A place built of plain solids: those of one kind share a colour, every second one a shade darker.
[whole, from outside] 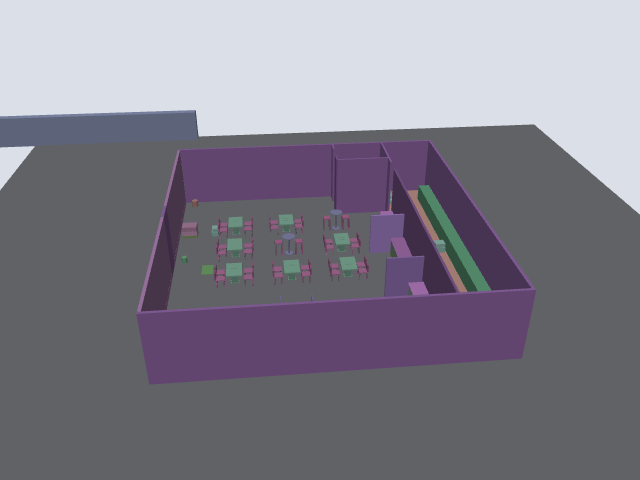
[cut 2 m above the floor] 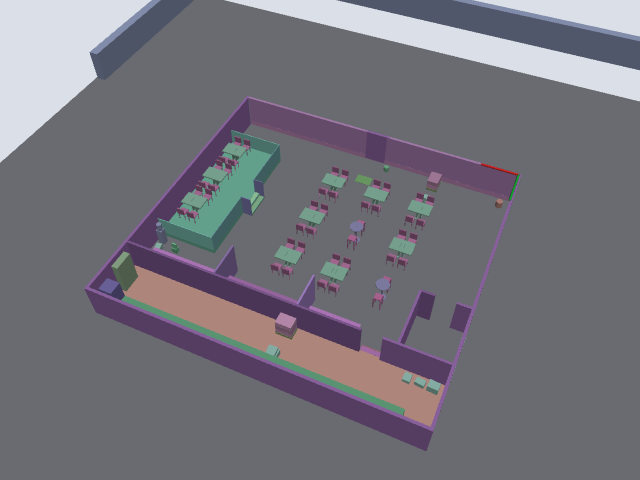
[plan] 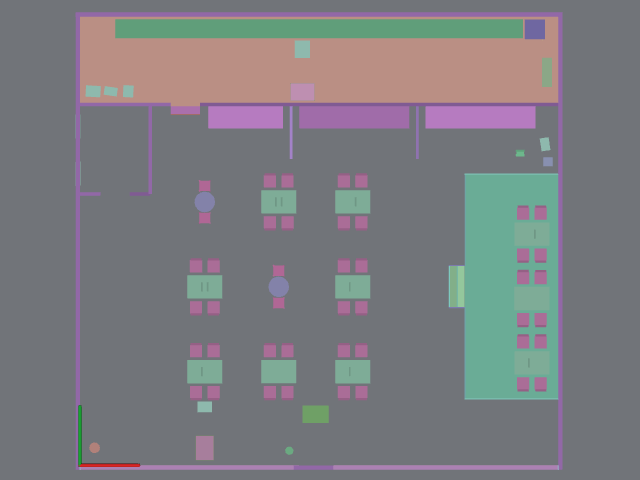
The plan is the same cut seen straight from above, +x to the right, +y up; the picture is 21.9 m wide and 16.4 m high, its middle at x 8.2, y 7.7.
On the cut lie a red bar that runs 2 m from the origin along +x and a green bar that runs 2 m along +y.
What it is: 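A food court's seating hall of the 2010s to 2020s; 16.3 x 15.3 m, ceiling 3.5 m, a street door 0.95 x 2.1 m in the glazed front; tables 0.75 m, chairs 0.45 m, bar tops 1.06 m, a counter 1.0 m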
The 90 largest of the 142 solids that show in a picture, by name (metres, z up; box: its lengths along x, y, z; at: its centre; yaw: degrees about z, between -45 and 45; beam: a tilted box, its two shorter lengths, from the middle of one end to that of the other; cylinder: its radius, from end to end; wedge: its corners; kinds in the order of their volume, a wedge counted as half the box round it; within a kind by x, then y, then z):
{
 "street_hedge_1": {"box": [0.6, 16.6, 2.25], "at": [-11.43, -8.3, 1.07]},
 "street_hedge_2": {"box": [39.8, 0.6, 2.25], "at": [8.17, -16.3, 1.07]},
 "street_hedge_3": {"box": [0.6, 16.6, 2.25], "at": [27.77, -8.3, 1.07]},
 "wall_1": {"box": [0.15, 9.57, 3.6], "at": [-0.07, 4.63, 1.75]},
 "wall_2": {"box": [0.15, 3.3, 3.6], "at": [-0.07, 10.77, 1.75]},
 "wall_3": {"box": [0.15, 3.36, 3.6], "at": [-0.07, 13.8, 1.75]},
 "wall_4": {"box": [0.7, 0.12, 3.6], "at": [0.35, 9.27, 1.75]},
 "wall_5": {"box": [3.1, 0.12, 3.6], "at": [1.55, 12.33, 1.75]},
 "wall_6": {"box": [0.7, 0.12, 3.6], "at": [2.05, 9.27, 1.75]},
 "wall_7": {"box": [0.12, 3.06, 3.6], "at": [2.4, 10.8, 1.75]},
 "wall_8": {"box": [1.5, 0.15, 3.6], "at": [8.05, -0.07, 1.75]},
 "wall_9": {"box": [16.64, 0.15, 3.6], "at": [8.17, 15.4, 1.75]},
 "wall_10": {"box": [12.24, 0.12, 3.6], "at": [10.22, 12.33, 1.75]},
 "wall_11": {"box": [0.15, 15.63, 3.6], "at": [16.41, 7.67, 1.75]},
 "zone_back_1": {"box": [16.34, 3.06, 0.22], "at": [8.17, 13.8, 0.06]},
 "dais_1": {"box": [3.2, 7.72, 0.35], "at": [14.74, 6.11, 0.12]},
 "back_worktop_1": {"box": [13.94, 0.65, 0.95], "at": [8.17, 14.92, 0.59]},
 "window_wall_1": {"box": [7.45, 0.15, 3.6], "at": [3.73, -0.07, 1.75]},
 "window_wall_2": {"box": [7.69, 0.15, 3.6], "at": [12.5, -0.07, 1.75]},
 "counter_1": {"box": [3.71, 0.7, 1.05], "at": [9.37, 11.92, 0.47]},
 "back_fridge_1": {"box": [0.7, 0.68, 1.9], "at": [15.54, 14.9, 1.07]},
 "kiosk_wall_1": {"box": [0.1, 1.8, 2.35], "at": [7.21, 11.37, 1.12]},
 "kiosk_wall_2": {"box": [0.1, 1.8, 2.35], "at": [11.53, 11.37, 1.12]},
 "meeting_table_1": {"box": [1.2, 0.8, 0.07], "at": [4.26, 3.2, 0.71]},
 "meeting_table_2": {"box": [1.2, 0.8, 0.07], "at": [4.26, 6.1, 0.71]},
 "meeting_table_3": {"box": [1.2, 0.8, 0.07], "at": [6.79, 3.2, 0.71]},
 "meeting_table_4": {"box": [1.2, 0.8, 0.07], "at": [6.79, 9.0, 0.71]},
 "meeting_table_5": {"box": [0.06, 0.32, 0.8], "at": [6.89, 9.0, 0.35]},
 "meeting_table_6": {"box": [1.2, 0.8, 0.07], "at": [9.32, 3.2, 0.71]},
 "meeting_table_7": {"box": [1.2, 0.8, 0.07], "at": [9.32, 6.1, 0.71]},
 "meeting_table_8": {"box": [1.2, 0.8, 0.07], "at": [9.32, 9.0, 0.71]},
 "meeting_table_9": {"box": [1.2, 0.8, 0.07], "at": [15.44, 3.5, 1.01]},
 "meeting_table_10": {"box": [1.2, 0.8, 0.07], "at": [15.44, 5.7, 1.01]},
 "meeting_table_11": {"box": [1.2, 0.8, 0.07], "at": [15.44, 7.9, 1.01]},
 "shelf_1": {"box": [0.35, 1.0, 1.95], "at": [15.96, 13.43, 1.09]},
 "crate_1": {"box": [0.6, 0.82, 0.27], "at": [4.26, 0.59, 0.28]},
 "crate_2": {"box": [0.6, 0.82, 0.27], "at": [4.26, 0.59, 0.55]},
 "crate_3": {"box": [0.82, 0.6, 0.27], "at": [7.6, 12.76, 0.45]},
 "crate_4": {"box": [0.82, 0.6, 0.27], "at": [7.6, 12.76, 0.71]},
 "crate_5": {"box": [0.82, 0.6, 0.27], "at": [7.6, 12.76, 0.98]},
 "box_cardboard_1": {"box": [0.51, 0.39, 0.45], "at": [0.45, 12.78, 0.34], "yaw": -3.0},
 "box_cardboard_2": {"box": [0.45, 0.3, 0.3], "at": [1.05, 12.78, 0.27], "yaw": -8.3},
 "box_cardboard_3": {"box": [0.35, 0.41, 0.25], "at": [1.65, 12.78, 0.25], "yaw": -3.1},
 "box_cardboard_4": {"box": [0.42, 0.31, 0.22], "at": [4.28, 2.01, 0.37], "yaw": 2.9},
 "box_cardboard_5": {"box": [0.52, 0.6, 0.37], "at": [7.6, 14.22, 0.31]},
 "box_cardboard_6": {"box": [0.44, 0.54, 0.2], "at": [7.62, 14.23, 0.59], "yaw": 2.9},
 "box_cardboard_7": {"box": [0.31, 0.45, 0.39], "at": [15.89, 10.97, 0.14], "yaw": 8.4},
 "counter_top_1": {"box": [2.55, 0.78, 0.04], "at": [5.66, 11.9, 1.02]},
 "counter_top_2": {"box": [3.75, 0.78, 0.04], "at": [9.37, 11.9, 1.02]},
 "counter_top_3": {"box": [3.75, 0.78, 0.04], "at": [13.68, 11.9, 1.02]},
 "stallriser_1": {"box": [7.45, 0.05, 0.35], "at": [3.73, -0.02, 0.12]},
 "stallriser_2": {"box": [7.69, 0.05, 0.35], "at": [12.5, -0.02, 0.12]},
 "side_chair_1": {"box": [0.38, 0.08, 0.38], "at": [3.96, 2.26, 0.65]},
 "side_chair_2": {"box": [0.38, 0.08, 0.38], "at": [3.96, 4.14, 0.65]},
 "side_chair_3": {"box": [0.38, 0.08, 0.38], "at": [3.96, 5.16, 0.65]},
 "side_chair_4": {"box": [0.38, 0.08, 0.38], "at": [3.96, 7.04, 0.65]},
 "side_chair_5": {"box": [0.38, 0.08, 0.38], "at": [4.56, 2.26, 0.65]},
 "side_chair_6": {"box": [0.38, 0.08, 0.38], "at": [4.56, 4.14, 0.65]},
 "side_chair_7": {"box": [0.38, 0.08, 0.38], "at": [4.56, 5.16, 0.65]},
 "side_chair_8": {"box": [0.38, 0.08, 0.38], "at": [4.56, 7.04, 0.65]},
 "side_chair_9": {"box": [0.38, 0.08, 0.38], "at": [6.49, 4.14, 0.65]},
 "side_chair_10": {"box": [0.38, 0.08, 0.38], "at": [6.49, 8.06, 0.65]},
 "side_chair_11": {"box": [0.38, 0.08, 0.38], "at": [6.49, 9.94, 0.65]},
 "side_chair_12": {"box": [0.38, 0.08, 0.38], "at": [7.09, 4.14, 0.65]},
 "side_chair_13": {"box": [0.38, 0.08, 0.38], "at": [7.09, 8.06, 0.65]},
 "side_chair_14": {"box": [0.38, 0.08, 0.38], "at": [7.09, 9.94, 0.65]},
 "side_chair_15": {"box": [0.38, 0.08, 0.38], "at": [9.02, 2.26, 0.65]},
 "side_chair_16": {"box": [0.38, 0.08, 0.38], "at": [9.02, 5.16, 0.65]},
 "side_chair_17": {"box": [0.38, 0.08, 0.38], "at": [9.02, 7.04, 0.65]},
 "side_chair_18": {"box": [0.38, 0.08, 0.38], "at": [9.02, 8.06, 0.65]},
 "side_chair_19": {"box": [0.38, 0.08, 0.38], "at": [9.02, 9.94, 0.65]},
 "side_chair_20": {"box": [0.38, 0.08, 0.38], "at": [9.62, 2.26, 0.65]},
 "side_chair_21": {"box": [0.38, 0.08, 0.38], "at": [9.62, 4.14, 0.65]},
 "side_chair_22": {"box": [0.38, 0.08, 0.38], "at": [9.62, 7.04, 0.65]},
 "side_chair_23": {"box": [0.38, 0.08, 0.38], "at": [9.62, 8.06, 0.65]},
 "dais_rail_end_1": {"box": [3.2, 0.04, 1.0], "at": [14.74, 2.27, 0.75]},
 "dais_rail_end_2": {"box": [3.2, 0.04, 1.0], "at": [14.74, 9.95, 0.75]},
 "dais_rail_front_1": {"box": [0.04, 3.16, 1.0], "at": [13.16, 3.83, 0.75]},
 "dais_rail_front_2": {"box": [0.04, 3.16, 1.0], "at": [13.16, 8.39, 0.75]},
 "dais_steps_1": {"box": [0.27, 1.4, 0.2], "at": [12.73, 6.11, 0.05]},
 "dais_steps_2": {"box": [0.27, 1.4, 0.35], "at": [13.01, 6.11, 0.12]},
 "water_cooler_1": {"box": [0.33, 0.31, 1.03], "at": [15.99, 10.37, 0.47]},
 "water_cooler_2": {"cylinder": 0.14, "from": [15.99, 10.37, 0.98], "to": [15.99, 10.37, 1.4]},
 "trolley_1": {"box": [0.84, 0.62, 0.19], "at": [7.6, 12.76, 0.21]},
 "back_step_1": {"box": [1.0, 0.3, 0.22], "at": [3.6, 12.12, 0.06]},
 "dais_cheek_1": {"box": [0.54, 0.04, 1.3], "at": [12.87, 5.39, 0.6]},
 "dais_cheek_2": {"box": [0.54, 0.04, 1.3], "at": [12.87, 6.83, 0.6]},
 "plant_pot_1": {"cylinder": 0.18, "from": [0.5, 0.6, 0.0], "to": [0.5, 0.6, 0.38]},
 "door_mat_1": {"box": [0.9, 0.6, 0.07], "at": [8.05, 1.75, -0.02]},
 "bin_waste_1": {"cylinder": 0.14, "from": [7.15, 0.5, 0.0], "to": [7.15, 0.5, 0.31]}
}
